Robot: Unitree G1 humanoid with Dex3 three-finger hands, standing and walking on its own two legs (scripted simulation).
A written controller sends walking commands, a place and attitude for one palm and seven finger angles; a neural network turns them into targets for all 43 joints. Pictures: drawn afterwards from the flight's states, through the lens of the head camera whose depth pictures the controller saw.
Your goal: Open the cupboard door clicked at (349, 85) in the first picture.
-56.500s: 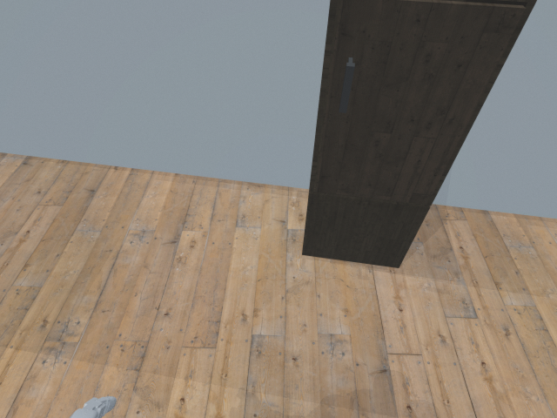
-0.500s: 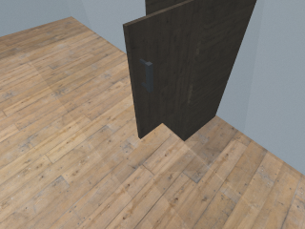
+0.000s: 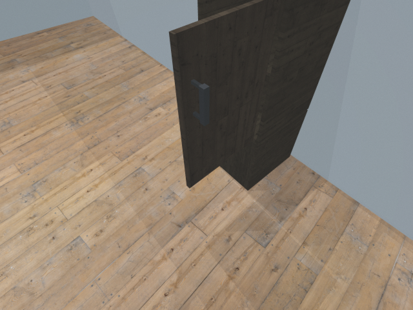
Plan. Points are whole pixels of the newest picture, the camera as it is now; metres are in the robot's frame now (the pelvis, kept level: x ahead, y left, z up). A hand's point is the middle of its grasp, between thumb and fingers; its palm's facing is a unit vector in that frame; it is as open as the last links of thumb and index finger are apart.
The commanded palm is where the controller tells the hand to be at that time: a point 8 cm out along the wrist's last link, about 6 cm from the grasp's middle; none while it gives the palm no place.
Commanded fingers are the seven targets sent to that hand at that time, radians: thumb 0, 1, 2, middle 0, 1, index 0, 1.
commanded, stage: look to check the result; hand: left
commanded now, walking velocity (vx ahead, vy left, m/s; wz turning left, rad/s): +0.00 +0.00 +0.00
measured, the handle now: (199, 102) +0.60 +0.05 +0.05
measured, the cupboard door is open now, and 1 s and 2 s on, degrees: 92 92 92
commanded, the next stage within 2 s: stand and wait in 0.52 s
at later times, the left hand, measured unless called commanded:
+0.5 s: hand out of the picture +0.10 +0.24 -0.15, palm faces -0.02 -0.94 -0.33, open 7.4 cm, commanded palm none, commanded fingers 0.00 0.90 0.90 -0.20 -0.30 -0.20 -0.30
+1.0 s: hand out of the picture +0.12 +0.23 -0.15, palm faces -0.03 -0.94 -0.33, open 7.4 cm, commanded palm none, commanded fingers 0.00 0.90 0.90 -0.20 -0.30 -0.20 -0.30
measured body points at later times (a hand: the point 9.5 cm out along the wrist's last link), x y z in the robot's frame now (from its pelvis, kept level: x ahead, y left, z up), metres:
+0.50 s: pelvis +0.02 +0.00 +0.00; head +0.04 -0.01 +0.45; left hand +0.10 +0.28 -0.13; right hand +0.09 -0.29 -0.14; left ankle +0.05 +0.12 -0.74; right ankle +0.01 -0.13 -0.74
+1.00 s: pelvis +0.04 -0.01 +0.01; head +0.06 -0.01 +0.46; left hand +0.12 +0.28 -0.13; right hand +0.12 -0.30 -0.13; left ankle +0.05 +0.12 -0.74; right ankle +0.01 -0.13 -0.74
